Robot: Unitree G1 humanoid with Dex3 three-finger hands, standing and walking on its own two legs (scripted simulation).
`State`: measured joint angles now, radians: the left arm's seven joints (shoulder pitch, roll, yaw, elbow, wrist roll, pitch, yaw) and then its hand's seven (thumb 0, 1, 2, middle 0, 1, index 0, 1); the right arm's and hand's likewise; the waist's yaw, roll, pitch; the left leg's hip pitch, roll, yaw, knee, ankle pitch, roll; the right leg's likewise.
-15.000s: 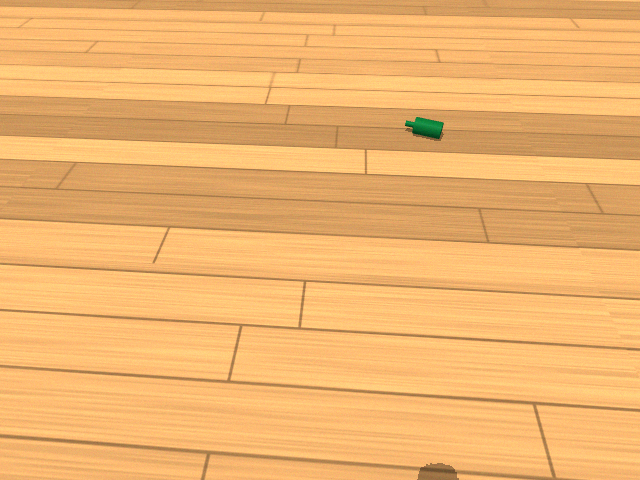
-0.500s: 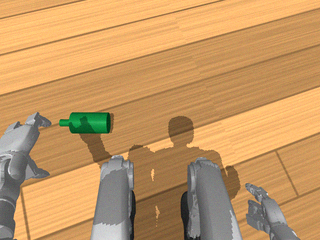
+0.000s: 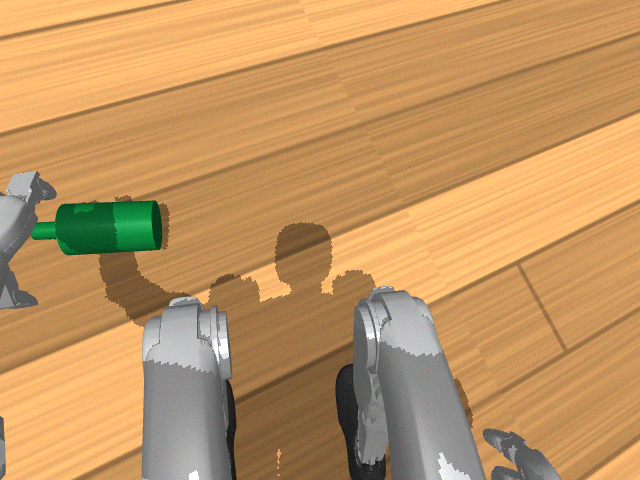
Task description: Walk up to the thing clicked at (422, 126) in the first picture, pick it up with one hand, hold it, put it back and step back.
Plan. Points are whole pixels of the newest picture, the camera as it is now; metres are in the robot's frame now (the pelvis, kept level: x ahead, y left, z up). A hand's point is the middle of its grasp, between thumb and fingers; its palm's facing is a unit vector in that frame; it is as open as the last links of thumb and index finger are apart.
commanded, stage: rise first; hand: left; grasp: from above
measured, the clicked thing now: (97, 228) +0.48 +0.34 -0.32
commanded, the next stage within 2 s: none
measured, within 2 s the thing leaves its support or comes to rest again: neither
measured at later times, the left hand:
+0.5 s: hand (37, 244) +0.41 +0.36 -0.18, palm faces -0.45 -0.06 -0.89, open 14.0 cm
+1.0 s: hand (49, 238) +0.42 +0.36 -0.20, palm faces -0.45 -0.07 -0.89, open 14.1 cm
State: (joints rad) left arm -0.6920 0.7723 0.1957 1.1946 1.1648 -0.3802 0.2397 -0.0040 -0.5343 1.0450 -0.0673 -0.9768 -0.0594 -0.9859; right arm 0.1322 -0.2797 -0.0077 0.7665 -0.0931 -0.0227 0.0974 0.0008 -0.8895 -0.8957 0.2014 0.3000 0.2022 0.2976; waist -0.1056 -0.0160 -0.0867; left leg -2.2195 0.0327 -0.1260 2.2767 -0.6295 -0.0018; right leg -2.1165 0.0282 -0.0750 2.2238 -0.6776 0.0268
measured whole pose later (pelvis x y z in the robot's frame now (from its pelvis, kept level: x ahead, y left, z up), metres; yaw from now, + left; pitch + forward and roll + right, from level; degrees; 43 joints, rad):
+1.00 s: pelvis +0.01 +0.00 -0.04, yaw -2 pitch +32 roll -9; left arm -0.81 0.86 0.20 1.35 1.30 -0.39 0.37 0.00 -0.52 1.00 -0.08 -1.02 -0.08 -1.01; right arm 0.08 -0.27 0.05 0.78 -0.16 -0.01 0.13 0.00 -0.91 -0.90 0.20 0.30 0.20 0.30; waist -0.16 -0.05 -0.03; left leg -2.33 0.03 -0.17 2.43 -0.67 -0.01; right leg -2.21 0.04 -0.10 2.35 -0.71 0.03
